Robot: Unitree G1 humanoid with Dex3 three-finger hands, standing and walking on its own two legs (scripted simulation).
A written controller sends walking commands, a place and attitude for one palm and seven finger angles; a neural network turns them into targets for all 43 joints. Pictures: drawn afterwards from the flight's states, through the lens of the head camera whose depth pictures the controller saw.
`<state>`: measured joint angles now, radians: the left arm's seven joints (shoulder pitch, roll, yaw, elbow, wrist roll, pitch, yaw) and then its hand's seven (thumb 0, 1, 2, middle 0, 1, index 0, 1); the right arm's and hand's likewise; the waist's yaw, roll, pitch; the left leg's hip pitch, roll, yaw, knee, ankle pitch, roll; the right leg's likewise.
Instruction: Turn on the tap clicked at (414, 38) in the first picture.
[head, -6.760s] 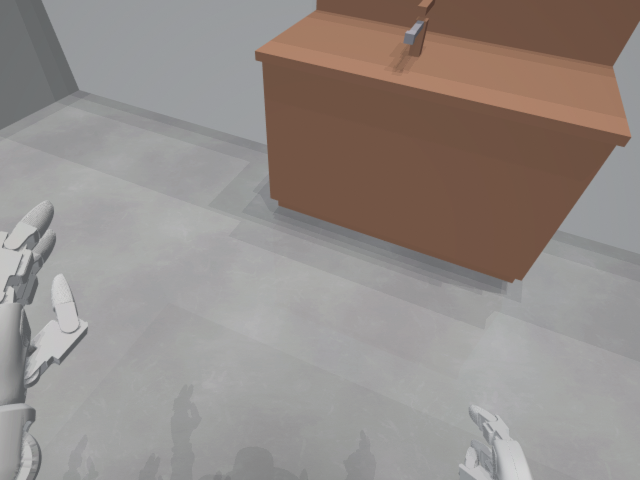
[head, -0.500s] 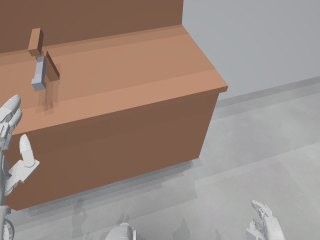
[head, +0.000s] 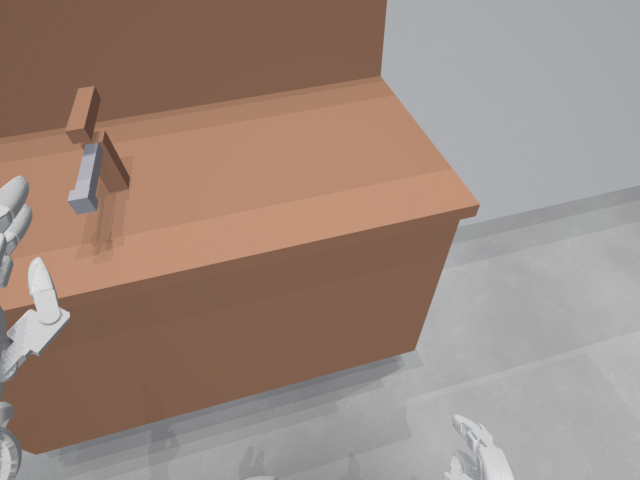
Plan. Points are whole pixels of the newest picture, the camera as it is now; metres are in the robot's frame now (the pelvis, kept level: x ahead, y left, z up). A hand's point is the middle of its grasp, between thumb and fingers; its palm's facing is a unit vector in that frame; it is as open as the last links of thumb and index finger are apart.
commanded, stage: come to a stop and stand still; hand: left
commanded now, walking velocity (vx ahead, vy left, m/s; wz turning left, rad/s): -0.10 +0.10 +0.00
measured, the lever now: (83, 200) +0.45 +0.40 +0.09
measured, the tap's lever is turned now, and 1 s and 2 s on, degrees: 0 0 0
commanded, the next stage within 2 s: look again from close up in 1.12 s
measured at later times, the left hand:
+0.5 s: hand (56, 320) +0.20 +0.24 +0.19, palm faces +0.40 -0.81 -0.43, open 7.4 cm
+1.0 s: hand (48, 395) +0.15 +0.23 +0.17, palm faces +0.40 -0.84 -0.37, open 7.4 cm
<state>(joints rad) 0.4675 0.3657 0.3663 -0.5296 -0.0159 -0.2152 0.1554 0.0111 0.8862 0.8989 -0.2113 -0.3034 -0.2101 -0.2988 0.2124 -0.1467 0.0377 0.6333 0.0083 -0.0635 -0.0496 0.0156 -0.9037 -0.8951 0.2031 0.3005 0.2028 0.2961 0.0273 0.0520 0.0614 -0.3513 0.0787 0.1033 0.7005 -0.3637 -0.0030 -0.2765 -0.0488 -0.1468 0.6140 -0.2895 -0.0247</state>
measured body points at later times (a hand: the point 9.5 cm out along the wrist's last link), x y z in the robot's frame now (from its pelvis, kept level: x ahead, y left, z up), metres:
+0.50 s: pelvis -0.02 +0.00 +0.01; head +0.01 +0.00 +0.46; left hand +0.17 +0.28 +0.22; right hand +0.17 -0.21 -0.07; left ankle +0.04 +0.13 -0.73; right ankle -0.01 -0.10 -0.73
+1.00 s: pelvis -0.07 -0.01 +0.01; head -0.06 -0.01 +0.46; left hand +0.12 +0.27 +0.19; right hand +0.09 -0.24 -0.08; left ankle -0.01 +0.12 -0.73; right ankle -0.01 -0.09 -0.73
